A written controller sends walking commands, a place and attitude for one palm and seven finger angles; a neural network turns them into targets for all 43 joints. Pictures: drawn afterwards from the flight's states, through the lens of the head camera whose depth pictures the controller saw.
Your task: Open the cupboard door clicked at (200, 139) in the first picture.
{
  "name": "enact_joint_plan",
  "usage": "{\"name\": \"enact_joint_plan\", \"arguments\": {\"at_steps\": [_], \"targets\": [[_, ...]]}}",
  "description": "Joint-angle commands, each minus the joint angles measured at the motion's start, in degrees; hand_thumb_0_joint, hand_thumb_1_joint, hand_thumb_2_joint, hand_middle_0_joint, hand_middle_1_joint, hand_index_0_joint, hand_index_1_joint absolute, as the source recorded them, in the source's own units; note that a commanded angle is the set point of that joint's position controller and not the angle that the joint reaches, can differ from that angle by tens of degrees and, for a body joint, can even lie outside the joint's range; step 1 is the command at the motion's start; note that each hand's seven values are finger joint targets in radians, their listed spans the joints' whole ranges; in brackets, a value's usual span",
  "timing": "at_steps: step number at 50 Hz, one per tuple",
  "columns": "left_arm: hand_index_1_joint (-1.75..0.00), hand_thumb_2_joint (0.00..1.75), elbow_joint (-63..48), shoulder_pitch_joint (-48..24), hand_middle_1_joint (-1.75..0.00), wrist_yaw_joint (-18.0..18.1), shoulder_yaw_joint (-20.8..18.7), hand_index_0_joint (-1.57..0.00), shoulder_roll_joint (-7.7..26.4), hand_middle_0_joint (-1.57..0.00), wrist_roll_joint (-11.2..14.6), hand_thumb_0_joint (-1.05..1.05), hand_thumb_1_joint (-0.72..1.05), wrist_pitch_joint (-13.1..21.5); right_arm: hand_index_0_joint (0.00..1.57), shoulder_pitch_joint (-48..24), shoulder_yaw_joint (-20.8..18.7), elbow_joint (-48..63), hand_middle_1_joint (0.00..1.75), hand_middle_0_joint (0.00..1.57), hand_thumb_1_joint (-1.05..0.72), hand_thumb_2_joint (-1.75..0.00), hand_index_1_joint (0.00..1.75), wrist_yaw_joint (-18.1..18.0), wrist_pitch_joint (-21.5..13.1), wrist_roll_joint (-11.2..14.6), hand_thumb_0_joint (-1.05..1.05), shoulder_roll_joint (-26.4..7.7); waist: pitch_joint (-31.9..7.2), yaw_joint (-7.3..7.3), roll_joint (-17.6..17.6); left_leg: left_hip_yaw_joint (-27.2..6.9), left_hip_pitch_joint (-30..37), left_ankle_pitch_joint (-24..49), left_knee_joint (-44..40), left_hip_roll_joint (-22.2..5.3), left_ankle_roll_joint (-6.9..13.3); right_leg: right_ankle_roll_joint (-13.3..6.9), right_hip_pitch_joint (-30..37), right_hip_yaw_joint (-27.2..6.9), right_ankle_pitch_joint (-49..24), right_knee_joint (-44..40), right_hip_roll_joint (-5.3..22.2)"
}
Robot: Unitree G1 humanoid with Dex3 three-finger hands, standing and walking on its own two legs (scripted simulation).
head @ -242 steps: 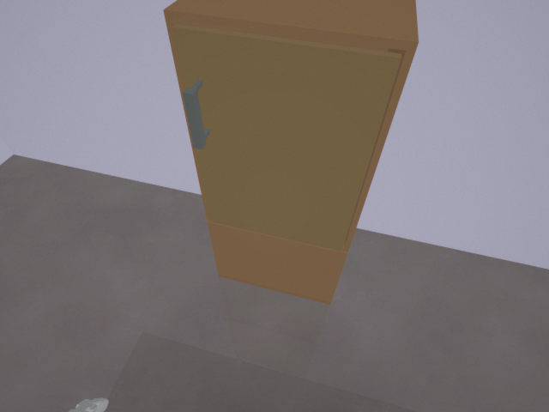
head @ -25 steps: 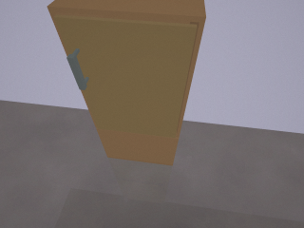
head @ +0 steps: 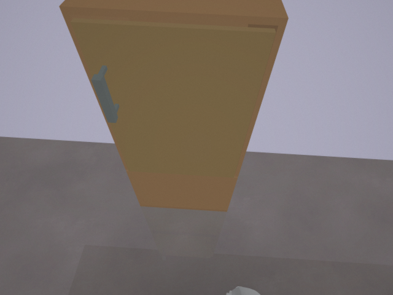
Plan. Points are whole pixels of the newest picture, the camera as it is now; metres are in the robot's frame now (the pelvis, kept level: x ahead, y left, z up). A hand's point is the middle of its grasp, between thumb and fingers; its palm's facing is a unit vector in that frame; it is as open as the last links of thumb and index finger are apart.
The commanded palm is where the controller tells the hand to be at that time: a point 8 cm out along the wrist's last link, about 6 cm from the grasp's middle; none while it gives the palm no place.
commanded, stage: shuffle to correct the standing spot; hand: left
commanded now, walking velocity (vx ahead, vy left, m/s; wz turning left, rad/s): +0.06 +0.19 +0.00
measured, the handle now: (108, 95) +0.55 +0.27 +0.06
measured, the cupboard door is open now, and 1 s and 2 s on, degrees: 0 0 0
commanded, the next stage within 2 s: come to a stop and stand still in 0.18 s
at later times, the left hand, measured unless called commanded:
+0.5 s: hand out of the picture +0.06 +0.29 -0.19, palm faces +0.05 -0.96 -0.26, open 7.4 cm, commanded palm none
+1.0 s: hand out of the picture +0.08 +0.25 -0.16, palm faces +0.01 -0.97 -0.24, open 7.3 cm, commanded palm none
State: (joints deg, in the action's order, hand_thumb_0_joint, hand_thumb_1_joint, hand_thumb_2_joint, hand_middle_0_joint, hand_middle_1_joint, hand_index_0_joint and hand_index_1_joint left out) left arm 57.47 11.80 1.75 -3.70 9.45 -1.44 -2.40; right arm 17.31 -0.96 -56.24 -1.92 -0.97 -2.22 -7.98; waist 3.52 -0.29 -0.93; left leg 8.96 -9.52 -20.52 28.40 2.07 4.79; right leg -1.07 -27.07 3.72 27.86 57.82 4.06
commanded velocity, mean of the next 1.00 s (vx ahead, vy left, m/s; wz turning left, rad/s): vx -0.01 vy -0.02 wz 0.00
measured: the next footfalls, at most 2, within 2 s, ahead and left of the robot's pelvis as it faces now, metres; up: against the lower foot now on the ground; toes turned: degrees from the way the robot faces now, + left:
right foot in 0.14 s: +0.06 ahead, -0.10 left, +0.00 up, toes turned -8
left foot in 0.42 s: +0.08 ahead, +0.18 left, +0.00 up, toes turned +1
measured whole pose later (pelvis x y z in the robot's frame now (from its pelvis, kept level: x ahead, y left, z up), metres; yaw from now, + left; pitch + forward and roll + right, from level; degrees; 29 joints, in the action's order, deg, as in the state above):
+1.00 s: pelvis +0.02 +0.06 +0.00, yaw -1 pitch -2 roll +0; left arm 55.6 14.8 2.0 -0.9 10.5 -0.8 -0.1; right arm 13.9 -0.6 -55.2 -1.1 0.6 -1.2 -10.2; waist 1.4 0.4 0.6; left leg 2.4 -13.2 -15.6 30.9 -1.0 0.2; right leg -3.9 -12.3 4.2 16.3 30.3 -2.4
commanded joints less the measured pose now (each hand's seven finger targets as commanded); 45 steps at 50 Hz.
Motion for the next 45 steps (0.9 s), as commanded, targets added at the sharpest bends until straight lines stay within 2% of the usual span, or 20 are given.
{"name": "enact_joint_plan", "arguments": {"at_steps": [1, 5, 6, 7, 8, 12, 18, 19, 21, 22, 23, 26, 30, 33, 35, 36, 37, 38, 41, 45], "targets": [[-0.30, 0.90, -5.3, -0.1, -0.30, 0.3, 0.6, -0.20, 1.5, -0.20, 0.0, 0.00, 0.90, 1.5, 0.20, 6.1, -1.6, 1.0, 0.30, 0.20, -0.90, -0.90, 0.30, 0.0, -0.2, 0.2, 0.00, -8.3, -3.0, 0.30, 7.2, -9.7, 7.5, 48.6, -6.5, -15.1, 7.2, -0.5, 0.8, 3.0, -0.4, -10.4, -0.9], [-0.30, 0.90, -3.7, 8.8, -0.30, 0.9, 0.1, -0.20, 4.0, -0.20, -0.1, 0.00, 0.90, 2.8, 0.20, 4.4, -1.9, 2.0, 0.30, 0.20, -0.90, -0.90, 0.30, 0.5, 0.3, 1.3, 0.00, -9.1, -6.1, -4.44, 3.1, -5.9, 2.1, 43.6, 4.3, -11.9, 1.8, -2.1, 17.7, 0.8, -19.1, -29.4, 1.9], [-0.30, 0.90, -2.6, 13.2, -0.30, 1.5, -0.8, -0.20, 8.6, -0.20, -0.5, 0.00, 0.90, 3.4, 0.20, 4.2, -1.9, 3.1, 0.30, 0.20, -0.90, -0.90, 0.30, 0.6, 0.2, 1.9, 0.00, -7.6, -8.5, -5.65, -7.6, -3.4, -10.7, 25.7, 14.8, -6.5, -1.4, -7.0, 29.3, -14.2, -32.6, -31.5, 12.9], [-0.30, 0.90, -2.5, 15.5, -0.30, 1.5, -1.6, -0.20, 13.0, -0.20, -0.3, 0.00, 0.90, 3.6, 0.20, 2.3, -2.0, 5.1, 0.30, 0.20, -0.90, -0.90, 0.30, 0.9, 0.2, 1.6, 0.00, -6.5, -7.7, -5.92, -14.3, -2.8, -23.9, -12.6, 28.5, 0.2, -5.0, -16.3, 34.1, -30.0, -50.0, -35.6, 27.5], [-0.30, 0.90, -2.7, 15.1, -0.30, 2.0, -2.0, -0.20, 12.8, -0.20, 0.0, 0.00, 0.90, 3.8, 0.20, -0.4, -2.1, 5.6, 0.30, 0.20, -0.90, -0.90, 0.30, 0.5, 1.1, 1.0, 0.00, -7.1, -6.6, -5.82, -7.0, -10.2, -26.1, -16.2, 35.9, -2.5, -5.8, -19.3, 30.4, -30.4, -52.0, -35.5, 29.5], [-0.30, 0.90, -5.5, 3.9, -0.30, 1.5, -1.5, -0.20, 10.6, -0.20, -0.5, 0.00, 0.90, 4.0, 0.20, -1.8, -2.4, 5.0, 0.30, 0.20, -0.90, -0.90, 0.30, 2.5, 2.8, 0.8, 0.00, -5.3, -3.5, -0.51, -9.1, -10.1, -22.6, -4.2, 38.5, -5.0, -7.1, -10.7, 13.2, -12.0, -35.3, -37.0, 17.7], [-0.30, 0.90, -5.6, 1.2, -0.30, 0.0, -2.2, -0.20, 12.8, -0.20, -0.7, 0.00, 0.90, 2.4, 0.20, 2.6, -2.0, 2.7, 0.30, 0.20, -0.90, -0.90, 0.30, 2.4, 0.9, 1.5, 0.00, -3.0, -4.6, 1.37, -9.1, -0.6, -1.3, 7.9, 4.5, -0.6, -7.7, -3.6, 5.5, -4.1, -18.1, -29.8, 9.0], [-0.30, 0.90, -5.3, 2.2, -0.30, -0.1, -1.7, -0.20, 10.8, -0.20, -0.4, 0.00, 0.90, 1.8, 0.20, 5.1, -2.1, 1.6, 0.30, 0.20, -0.90, -0.90, 0.30, 2.1, 0.3, 1.4, 0.00, -4.7, -6.0, 1.81, -3.6, -2.4, 3.4, 9.9, -0.8, -2.1, -7.5, -1.9, 4.7, -2.8, -14.1, -24.0, 6.3], [-0.30, 0.90, -6.4, 4.3, -0.30, -0.2, 0.1, -0.20, 4.1, -0.20, 0.6, 0.00, 0.90, 0.9, 0.20, 6.9, -3.5, 2.5, 0.30, 0.20, -0.90, -0.90, 0.30, 1.2, -0.4, 0.4, 0.00, -13.2, -5.3, 2.52, 18.6, -27.4, -1.1, 20.3, -11.3, -21.6, 1.8, 2.5, 0.1, 0.7, 8.0, -8.9, -2.0], [-0.30, 0.90, -7.7, 3.5, -0.30, -0.2, 0.0, -0.20, 5.2, -0.20, 0.6, 0.00, 0.90, 1.3, 0.20, 4.9, -3.6, 3.7, 0.30, 0.20, -0.90, -0.90, 0.30, 0.9, -0.2, 0.0, 0.00, -14.5, -1.6, 2.16, 10.8, -30.3, -9.3, 16.2, -12.1, -23.9, 5.8, 1.2, 2.3, -2.4, 7.1, -5.4, -1.8], [-0.30, 0.90, -6.2, 3.9, -0.30, 0.0, -0.1, -0.20, 4.2, -0.20, 0.4, 0.00, 0.90, 1.5, 0.20, 2.2, -3.5, 2.9, 0.30, 0.20, -0.90, -0.90, 0.30, 0.3, -0.8, -0.3, 0.00, -14.5, -2.5, 0.73, 13.4, -31.7, -6.6, 21.3, -12.6, -23.9, 6.7, 0.6, 0.2, -3.7, 6.5, -2.6, -2.0], [-0.30, 0.90, -3.7, 4.1, -0.30, -0.9, 0.3, -0.20, 4.4, -0.20, 0.8, 0.00, 0.90, 1.7, 0.20, -2.6, -2.4, 2.4, 0.30, 0.20, -0.90, -0.90, 0.30, -0.3, -0.5, -0.2, 0.00, -11.0, -3.7, 0.48, 14.5, -20.6, -2.9, 36.5, -7.7, -19.2, 4.2, 1.3, 3.0, -3.2, 2.8, -5.5, -1.0], [-0.30, 0.90, -4.1, 3.6, -0.30, -1.7, -0.1, -0.20, 5.1, -0.20, 0.9, 0.00, 0.90, 0.9, 0.20, -1.4, -3.8, 1.3, 0.30, 0.20, -0.90, -0.90, 0.30, -0.9, 0.7, -0.2, 0.00, -13.6, -5.7, 1.50, 11.4, -19.5, 0.5, 41.0, -5.3, -19.8, 4.1, 1.0, 6.5, -1.4, 0.6, -14.0, -3.2], [-0.30, 0.90, -3.1, 8.7, -0.30, -1.6, -0.3, -0.20, 5.8, -0.20, 0.5, 0.00, 0.90, 1.7, 0.20, -3.4, -3.8, 1.7, 0.30, 0.20, -0.90, -0.90, 0.30, -0.8, 1.1, 0.5, 0.00, -12.3, -6.3, -1.15, 6.8, -15.7, -5.7, 28.7, 0.1, -15.2, 0.3, 0.6, 18.1, -2.2, -14.7, -32.1, -3.1], [-0.30, 0.90, -2.9, 9.4, -0.30, -0.9, -0.9, -0.20, 12.5, -0.20, -0.1, 0.00, 0.90, 2.3, 0.20, -4.0, -2.4, 3.1, 0.30, 0.20, -0.90, -0.90, 0.30, -0.2, 1.4, 1.6, 0.00, -6.0, -5.3, -1.20, -13.0, -5.1, -16.8, -6.3, 11.7, -3.5, -6.0, -5.0, 21.6, -17.9, -36.4, -38.7, 13.2], [-0.30, 0.90, -3.3, 9.3, -0.30, -0.9, -0.4, -0.20, 11.2, -0.20, -0.1, 0.00, 0.90, 2.8, 0.20, -5.5, -2.5, 2.9, 0.30, 0.20, -0.90, -0.90, 0.30, -0.3, 2.1, 1.4, 0.00, -6.5, -5.2, -2.16, -11.8, -8.5, -14.9, -12.2, 18.4, -3.5, -5.6, -8.4, 17.0, -17.9, -36.6, -39.5, 13.9], [-0.30, 0.90, -3.8, 8.5, -0.30, 1.9, -0.3, -0.20, 10.2, -0.20, -1.0, 0.00, 0.90, 2.7, 0.20, -7.5, -3.4, 3.9, 0.30, 0.20, -0.90, -0.90, 0.30, 0.3, 1.4, 1.3, 0.00, -10.3, -7.5, -1.25, -1.6, -5.4, -15.5, -5.4, 27.6, -2.8, -6.8, -8.8, 19.9, -25.3, -46.7, -38.0, 12.2], [-0.30, 0.90, -5.4, 5.5, -0.30, 2.5, -0.5, -0.20, 11.5, -0.20, -0.4, 0.00, 0.90, 3.2, 0.20, -6.3, -2.2, 5.3, 0.30, 0.20, -0.90, -0.90, 0.30, 0.5, 1.5, 1.6, 0.00, -6.5, -6.4, 1.26, 2.3, -7.9, -15.5, -4.1, 25.5, -5.2, -6.0, -9.5, 19.9, -19.5, -47.4, -36.7, 13.5], [-0.30, 0.90, -6.9, 4.7, -0.30, 1.7, 0.5, -0.20, 9.1, -0.20, -0.3, 0.00, 0.90, 3.2, 0.20, -4.3, -1.4, 6.2, 0.30, 0.20, -0.90, -0.90, 0.30, 0.8, 1.2, 1.6, 0.00, -5.4, -6.8, 0.37, -11.5, -4.8, -9.7, -0.7, 10.1, -2.0, -4.9, -7.5, 19.7, -9.5, -46.5, -33.1, 6.1], [-0.30, 0.90, -6.0, 4.2, -0.30, 1.0, 1.2, -0.20, 8.4, -0.20, 0.7, 0.00, 0.90, 3.3, 0.20, -1.1, -1.4, 4.5, 0.30, 0.20, -0.90, -0.90, 0.30, 0.7, 0.3, 1.2, 0.00, -8.3, -2.5, 1.49, -0.8, -10.0, -0.8, 11.3, -3.3, -6.5, -2.8, -2.6, 11.0, -9.2, -19.9, -34.6, 2.7]]}}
